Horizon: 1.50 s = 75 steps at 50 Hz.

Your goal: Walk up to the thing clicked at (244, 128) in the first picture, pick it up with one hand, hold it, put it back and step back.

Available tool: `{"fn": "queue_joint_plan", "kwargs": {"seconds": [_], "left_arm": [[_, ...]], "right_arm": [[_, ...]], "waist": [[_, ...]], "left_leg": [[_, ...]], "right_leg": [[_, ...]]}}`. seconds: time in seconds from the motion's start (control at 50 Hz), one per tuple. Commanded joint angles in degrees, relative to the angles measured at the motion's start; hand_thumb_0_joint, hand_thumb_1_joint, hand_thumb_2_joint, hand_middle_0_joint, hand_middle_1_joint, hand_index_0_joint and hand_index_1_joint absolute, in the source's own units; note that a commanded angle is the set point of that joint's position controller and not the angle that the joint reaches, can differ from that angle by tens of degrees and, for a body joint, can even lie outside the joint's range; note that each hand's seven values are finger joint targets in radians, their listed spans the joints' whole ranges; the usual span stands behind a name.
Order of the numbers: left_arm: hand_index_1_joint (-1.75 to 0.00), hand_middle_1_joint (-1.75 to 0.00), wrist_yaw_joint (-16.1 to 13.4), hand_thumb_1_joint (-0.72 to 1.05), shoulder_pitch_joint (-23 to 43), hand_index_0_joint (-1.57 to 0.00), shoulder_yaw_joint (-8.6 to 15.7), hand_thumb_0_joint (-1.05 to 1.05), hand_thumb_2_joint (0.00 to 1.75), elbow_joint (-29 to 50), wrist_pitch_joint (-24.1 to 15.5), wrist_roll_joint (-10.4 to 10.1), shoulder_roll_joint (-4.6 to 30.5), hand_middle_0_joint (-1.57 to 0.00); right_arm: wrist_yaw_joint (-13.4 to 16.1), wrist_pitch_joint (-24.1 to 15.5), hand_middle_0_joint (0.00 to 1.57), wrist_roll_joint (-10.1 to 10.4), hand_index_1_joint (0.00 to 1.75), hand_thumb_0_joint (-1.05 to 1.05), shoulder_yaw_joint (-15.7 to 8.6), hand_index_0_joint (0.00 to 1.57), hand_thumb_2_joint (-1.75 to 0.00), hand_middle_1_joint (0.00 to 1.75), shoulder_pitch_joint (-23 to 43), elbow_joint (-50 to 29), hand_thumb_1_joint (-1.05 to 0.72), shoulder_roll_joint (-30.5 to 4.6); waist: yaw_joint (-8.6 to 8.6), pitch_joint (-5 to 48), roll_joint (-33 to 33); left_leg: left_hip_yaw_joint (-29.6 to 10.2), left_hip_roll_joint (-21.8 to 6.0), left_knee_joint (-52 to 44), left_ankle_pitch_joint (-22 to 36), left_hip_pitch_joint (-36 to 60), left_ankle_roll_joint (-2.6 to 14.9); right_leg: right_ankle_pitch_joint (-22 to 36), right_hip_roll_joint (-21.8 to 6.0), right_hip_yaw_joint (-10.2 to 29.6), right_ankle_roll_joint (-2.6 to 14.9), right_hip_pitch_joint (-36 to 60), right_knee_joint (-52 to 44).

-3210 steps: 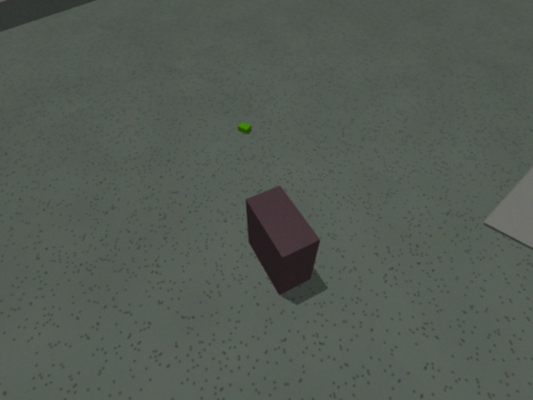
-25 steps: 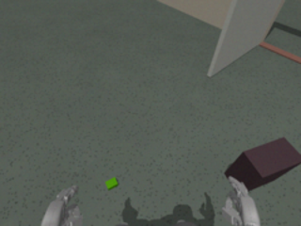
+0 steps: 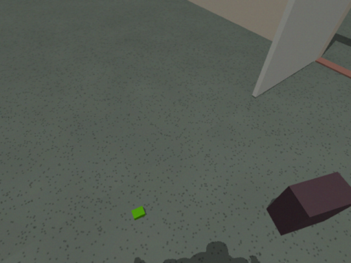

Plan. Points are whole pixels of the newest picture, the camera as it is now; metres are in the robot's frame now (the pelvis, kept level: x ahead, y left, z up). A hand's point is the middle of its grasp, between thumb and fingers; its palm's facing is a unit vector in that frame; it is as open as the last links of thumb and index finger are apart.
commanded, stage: stand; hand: left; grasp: from above
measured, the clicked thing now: (138, 213) +0.46 +0.22 -0.75
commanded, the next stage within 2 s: none
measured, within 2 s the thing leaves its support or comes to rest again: neither
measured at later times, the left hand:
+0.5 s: hand out of the picture +0.04 +0.24 -0.14, palm faces +0.04 -0.94 -0.34, open 7.4 cm
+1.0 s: hand out of the picture +0.06 +0.23 -0.14, palm faces +0.02 -0.94 -0.33, open 7.4 cm
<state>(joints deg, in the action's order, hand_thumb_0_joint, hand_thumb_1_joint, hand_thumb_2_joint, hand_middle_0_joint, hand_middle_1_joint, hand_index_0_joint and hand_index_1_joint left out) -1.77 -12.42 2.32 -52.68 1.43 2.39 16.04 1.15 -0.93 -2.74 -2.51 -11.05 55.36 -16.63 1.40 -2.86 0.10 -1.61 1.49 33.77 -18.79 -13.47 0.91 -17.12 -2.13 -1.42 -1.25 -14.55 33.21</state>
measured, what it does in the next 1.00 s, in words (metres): stands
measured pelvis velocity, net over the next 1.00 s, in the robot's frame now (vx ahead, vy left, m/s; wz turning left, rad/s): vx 0.00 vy -0.02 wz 0.01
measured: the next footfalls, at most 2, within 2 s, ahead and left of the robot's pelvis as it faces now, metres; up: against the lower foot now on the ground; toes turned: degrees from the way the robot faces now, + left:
none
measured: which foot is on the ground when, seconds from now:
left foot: down 0.00-1.00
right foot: down 0.00-1.00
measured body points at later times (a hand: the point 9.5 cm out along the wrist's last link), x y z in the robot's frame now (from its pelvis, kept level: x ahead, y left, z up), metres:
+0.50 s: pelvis -0.01 -0.01 +0.02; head -0.01 -0.01 +0.47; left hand +0.04 +0.29 -0.12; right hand +0.06 -0.29 -0.13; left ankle -0.01 +0.11 -0.73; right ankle +0.01 -0.13 -0.73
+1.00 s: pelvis +0.00 -0.02 +0.02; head +0.01 -0.02 +0.47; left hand +0.06 +0.28 -0.12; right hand +0.06 -0.31 -0.13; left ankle -0.01 +0.11 -0.73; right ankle +0.01 -0.13 -0.73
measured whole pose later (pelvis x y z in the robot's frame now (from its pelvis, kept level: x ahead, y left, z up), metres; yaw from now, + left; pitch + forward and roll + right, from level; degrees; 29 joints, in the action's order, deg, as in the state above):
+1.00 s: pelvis +0.00 -0.02 +0.02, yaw +0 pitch -3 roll +0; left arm -0.7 -6.1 1.5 -67.3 -0.4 1.2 17.3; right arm 0.7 -0.6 -1.2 -0.5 -7.7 65.7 -18.5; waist 0.6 -3.8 -1.1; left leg -2.5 0.2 18.8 -11.0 -5.0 -0.5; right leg -9.9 -0.8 -2.4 -0.1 -6.2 18.9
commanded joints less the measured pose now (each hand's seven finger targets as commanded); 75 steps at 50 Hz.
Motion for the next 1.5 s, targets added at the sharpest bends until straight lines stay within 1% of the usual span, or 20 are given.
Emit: {"fn": "queue_joint_plan", "kwargs": {"seconds": [0.0, 0.12, 0.16, 0.2, 0.24, 0.28, 0.42, 0.56, 0.58, 0.68, 0.78, 0.84, 0.9, 1.02, 1.1, 1.16, 1.22, 1.28, 1.36, 1.48], "left_arm": [[-0.3, -0.3, -0.9, 0.9, 3.4, -0.2, 2.3, 0.0, 0.9, 0.3, -2.3, -0.6, 9.4, -0.2], [-0.3, -0.3, -0.8, 0.9, 3.6, -0.2, 1.9, 0.0, 0.9, -5.4, -2.2, -0.6, 10.1, -0.2], [-0.3, -0.3, -0.8, 0.9, 3.9, -0.2, 1.9, 0.0, 0.9, -6.5, -2.4, -0.7, 10.3, -0.2], [-0.3, -0.3, -0.7, 0.9, 3.8, -0.2, 1.8, 0.0, 0.9, -7.5, -2.4, -0.6, 10.3, -0.2], [-0.3, -0.3, -0.7, 0.9, 4.2, -0.2, 1.7, 0.0, 0.9, -8.3, -2.5, -0.5, 10.6, -0.2], [-0.3, -0.3, -0.8, 0.9, 4.4, -0.2, 1.7, 0.0, 0.9, -8.7, -2.6, -0.5, 10.7, -0.2], [-0.3, -0.3, -0.6, 0.9, 5.3, -0.2, 1.5, 0.0, 0.9, -10.4, -2.7, -0.9, 11.2, -0.2], [-0.3, -0.3, -0.2, 0.9, 6.7, -0.2, 1.5, 0.0, 0.9, -11.0, -2.5, -0.9, 12.3, -0.2], [-0.3, -0.3, -0.2, 0.9, 6.9, -0.2, 1.6, 0.0, 0.9, -11.1, -2.5, -0.9, 12.5, -0.2], [-0.3, -0.3, 0.0, 0.9, 7.5, -0.2, 1.4, 0.0, 0.9, -11.1, -2.9, -1.1, 12.7, -0.2], [-0.3, -0.3, 0.2, 0.9, 7.3, -0.2, 1.3, 0.0, 0.9, -11.6, -2.7, -1.2, 12.7, -0.2], [-0.3, -0.3, 0.1, 0.9, 8.0, -0.2, 1.4, 0.0, 0.9, -11.3, -3.0, -1.2, 13.1, -0.2], [-0.3, -0.3, 0.1, 0.9, 8.4, -0.2, 1.4, 0.0, 0.9, -11.4, -3.0, -1.4, 13.0, -0.2], [-0.3, -0.3, 0.1, 0.9, 8.4, -0.2, 1.4, 0.0, 0.9, -11.5, -2.9, -1.6, 12.8, -0.2], [-0.3, -0.3, 0.3, 0.9, 8.5, -0.2, 1.5, 0.0, 0.9, -11.6, -2.9, -1.7, 13.2, -0.2], [-0.3, -0.3, 0.3, 0.9, 9.0, -0.2, 1.5, 0.0, 0.9, -11.5, -2.9, -1.6, 13.3, -0.2], [-0.3, -0.3, 0.4, 0.9, 9.4, -0.2, 1.4, 0.0, 0.9, -11.1, -3.1, -1.6, 13.4, -0.2], [-0.3, -0.3, 0.4, 0.9, 9.3, -0.2, 1.5, 0.0, 0.9, -11.1, -3.0, -1.5, 13.4, -0.2], [-0.3, -0.3, 0.6, 0.9, 9.7, -0.2, 1.5, 0.0, 0.9, -10.8, -3.2, -1.7, 13.9, -0.2], [-0.3, -0.3, 0.7, 0.9, 9.6, -0.2, 1.5, 0.0, 0.9, -10.6, -3.2, -1.6, 14.2, -0.2]], "right_arm": [[1.1, -1.1, 0.2, 0.5, 0.3, 0.0, -2.3, 0.2, -0.9, 0.3, 2.6, -1.9, -0.9, -9.6], [1.1, -0.5, 0.2, 0.9, 0.3, 0.0, -2.1, 0.2, -0.9, 0.3, 3.2, 1.5, -0.9, -10.2], [1.1, -0.5, 0.2, 1.0, 0.3, 0.0, -2.0, 0.2, -0.9, 0.3, 2.8, 2.5, -0.9, -10.3], [0.9, -0.3, 0.2, 1.0, 0.3, 0.0, -1.9, 0.2, -0.9, 0.3, 3.4, 3.0, -0.9, -10.4], [0.7, -0.3, 0.2, 1.1, 0.3, 0.0, -1.7, 0.2, -0.9, 0.3, 3.9, 3.3, -0.9, -10.1], [0.8, -0.4, 0.2, 1.2, 0.3, 0.0, -1.7, 0.2, -0.9, 0.3, 4.4, 3.7, -0.9, -10.7], [0.7, -0.5, 0.2, 1.3, 0.3, 0.0, -1.1, 0.2, -0.9, 0.3, 4.5, 5.2, -0.9, -10.9], [0.5, -0.3, 0.2, 1.2, 0.3, 0.0, -0.8, 0.2, -0.9, 0.3, 4.8, 5.9, -0.9, -11.5], [0.4, -0.2, 0.2, 1.3, 0.3, 0.0, -0.8, 0.2, -0.9, 0.3, 4.9, 5.9, -0.9, -11.5], [0.4, -0.6, 0.2, 1.4, 0.3, 0.0, -0.6, 0.2, -0.9, 0.3, 5.0, 6.3, -0.9, -11.7], [0.3, -0.4, 0.2, 1.6, 0.3, 0.0, -0.3, 0.2, -0.9, 0.3, 5.6, 6.6, -0.9, -12.1], [0.4, -0.5, 0.2, 1.5, 0.3, 0.0, -0.2, 0.2, -0.9, 0.3, 5.1, 6.7, -0.9, -12.3], [0.5, -0.7, 0.2, 1.5, 0.3, 0.0, -0.1, 0.2, -0.9, 0.3, 4.9, 6.9, -0.9, -12.6], [0.6, -0.8, 0.2, 1.7, 0.3, 0.0, 0.0, 0.2, -0.9, 0.3, 5.2, 6.9, -0.9, -12.9], [0.6, -0.8, 0.2, 1.6, 0.3, 0.0, 0.1, 0.2, -0.9, 0.3, 5.1, 7.1, -0.9, -12.8], [0.5, -0.8, 0.2, 1.6, 0.3, 0.0, 0.1, 0.2, -0.9, 0.3, 5.5, 6.9, -0.9, -12.8], [0.4, -0.8, 0.2, 1.8, 0.3, 0.0, 0.2, 0.2, -0.9, 0.3, 5.9, 6.6, -0.9, -12.9], [0.4, -0.8, 0.2, 1.7, 0.3, 0.0, 0.0, 0.2, -0.9, 0.3, 6.6, 6.5, -0.9, -13.4], [0.3, -1.0, 0.2, 1.7, 0.3, 0.0, 0.1, 0.2, -0.9, 0.3, 6.0, 6.5, -0.9, -13.5], [0.2, -1.0, 0.2, 1.7, 0.3, 0.0, 0.2, 0.2, -0.9, 0.3, 6.3, 6.4, -0.9, -13.5]], "waist": [[-0.37, 4.4, -0.8], [-0.27, 1.0, -1.1], [-0.41, 1.1, -1.0], [-0.19, 0.7, -0.9], [-0.2, 0.4, 0.5], [-0.25, 1.8, 0.1], [-0.13, 1.6, -0.2], [-0.59, 0.0, -0.8], [-0.37, 0.2, -0.2], [-0.6, 1.9, -0.1], [-0.41, 1.6, -0.8], [-0.7, 2.9, 0.2], [-0.89, 3.9, -0.5], [-0.9, 4.7, -0.3], [-0.78, 4.1, -0.1], [-0.74, 3.2, -0.4], [-0.98, 3.3, 0.3], [-0.77, 3.1, -0.2], [-0.99, 4.1, -0.6], [-0.91, 4.1, -0.4]], "left_leg": [[-6.2, -5.7, -11.3, 15.2, 3.4, 1.3], [-6.4, -5.9, -15.6, 9.7, 3.4, 0.85], [-6.3, -6.1, -16.1, 11.8, 4.2, 0.84], [-6.5, -6.0, -17.2, 9.1, 3.7, 0.74], [-6.5, -6.0, -17.5, 9.0, 4.1, 0.75], [-6.4, -6.5, -16.8, 13.0, 6.2, 0.93], [-6.2, -6.7, -18.0, 13.8, 6.2, 0.54], [-6.1, -6.5, -19.3, 7.0, 3.4, 0.43], [-6.3, -6.6, -19.4, 7.1, 3.5, 0.48], [-5.8, -6.9, -18.5, 11.7, 5.7, 0.34], [-5.9, -7.0, -18.7, 9.7, 4.7, 0.39], [-5.8, -7.3, -18.2, 12.8, 5.8, 0.48], [-5.5, -7.5, -17.9, 16.5, 6.4, 0.47], [-5.1, -7.9, -17.4, 20.0, 7.8, 0.45], [-5.0, -7.9, -17.9, 19.5, 7.8, 0.22], [-5.2, -7.9, -18.8, 16.4, 6.6, 0.08], [-5.1, -8.1, -18.4, 17.7, 7.2, 0.04], [-5.2, -8.1, -18.7, 14.3, 6.9, 0.33], [-5.1, -8.2, -18.9, 16.3, 6.4, 0.23], [-5.1, -8.3, -18.9, 15.5, 6.8, 0.24]], "right_leg": [[11.9, -3.7, 4.6, 2.55, 6.4, -8.4], [7.8, -3.8, 4.5, 2.04, 7.5, -13.0], [9.8, -4.1, 4.7, 2.0, 8.4, -13.6], [8.1, -4.0, 4.5, 1.79, 9.1, -14.4], [7.3, -4.0, 4.4, 1.7, 8.6, -15.2], [10.3, -4.6, 4.6, 1.77, 8.8, -15.5], [11.2, -4.7, 4.5, 1.69, 10.3, -16.4], [6.8, -4.5, 5.0, 1.7, 9.4, -17.4], [5.6, -4.6, 4.9, 1.8, 9.5, -17.3], [9.4, -4.9, 5.5, 2.02, 9.5, -17.6], [8.2, -4.7, 5.3, 1.95, 10.0, -17.7], [10.1, -5.0, 5.5, 2.06, 10.5, -17.7], [15.2, -5.5, 5.4, 2.24, 11.9, -16.9], [18.7, -5.4, 4.9, 2.2, 12.1, -16.3], [18.0, -5.3, 5.1, 2.21, 12.1, -16.8], [14.4, -5.1, 4.9, 2.16, 11.6, -17.3], [15.4, -5.2, 5.3, 2.12, 11.1, -17.5], [12.6, -5.1, 5.3, 2.18, 10.6, -18.0], [15.1, -5.4, 5.6, 2.34, 12.0, -17.3], [14.1, -5.3, 5.5, 2.3, 11.3, -17.5]]}}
